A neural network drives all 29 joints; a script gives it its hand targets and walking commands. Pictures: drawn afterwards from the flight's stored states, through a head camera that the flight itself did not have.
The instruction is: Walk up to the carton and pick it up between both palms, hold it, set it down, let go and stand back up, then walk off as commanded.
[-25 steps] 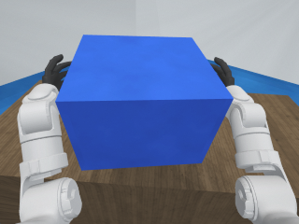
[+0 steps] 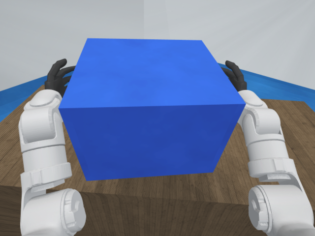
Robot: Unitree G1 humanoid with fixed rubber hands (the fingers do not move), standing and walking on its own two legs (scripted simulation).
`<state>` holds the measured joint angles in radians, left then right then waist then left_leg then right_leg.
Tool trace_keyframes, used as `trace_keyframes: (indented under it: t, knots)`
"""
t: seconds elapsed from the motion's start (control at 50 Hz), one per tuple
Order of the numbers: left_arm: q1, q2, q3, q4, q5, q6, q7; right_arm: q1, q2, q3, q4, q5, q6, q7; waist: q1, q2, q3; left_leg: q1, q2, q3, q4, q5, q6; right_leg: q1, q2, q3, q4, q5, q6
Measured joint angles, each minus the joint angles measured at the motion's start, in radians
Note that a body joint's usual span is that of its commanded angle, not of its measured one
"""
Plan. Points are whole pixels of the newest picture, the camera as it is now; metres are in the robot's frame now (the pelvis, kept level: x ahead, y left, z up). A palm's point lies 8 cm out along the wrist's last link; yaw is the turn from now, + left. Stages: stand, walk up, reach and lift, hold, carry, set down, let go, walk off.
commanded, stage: hold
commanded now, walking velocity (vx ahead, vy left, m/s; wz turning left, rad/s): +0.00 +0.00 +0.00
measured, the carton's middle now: (149, 104) +0.40 +0.00 +0.20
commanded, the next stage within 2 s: none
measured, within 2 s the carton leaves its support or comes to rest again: neither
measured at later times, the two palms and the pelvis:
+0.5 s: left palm (55, 93) +0.36 +0.21 +0.25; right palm (235, 93) +0.36 -0.20 +0.25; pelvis +0.00 +0.00 +0.00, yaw +0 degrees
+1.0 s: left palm (55, 94) +0.36 +0.21 +0.25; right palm (236, 93) +0.36 -0.20 +0.25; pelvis +0.00 +0.00 +0.00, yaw +0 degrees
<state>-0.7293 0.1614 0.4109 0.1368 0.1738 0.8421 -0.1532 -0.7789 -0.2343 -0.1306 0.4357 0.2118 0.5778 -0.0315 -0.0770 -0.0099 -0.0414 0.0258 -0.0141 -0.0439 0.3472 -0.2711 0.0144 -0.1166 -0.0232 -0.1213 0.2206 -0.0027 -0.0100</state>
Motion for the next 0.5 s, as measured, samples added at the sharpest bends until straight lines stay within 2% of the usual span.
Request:
trace_keyframes:
  t: [0.5]
  knots:
    - [-0.007,0.000,0.000,0.003,0.003,-0.001,0.000,-0.003,-0.001,-0.003,0.006,-0.003,-0.007,0.005,0.002,-0.002,-0.002,-0.006,-0.005,0.005,0.004,0.002,0.003,-0.006,-0.004,0.006,0.002,0.004,0.002]
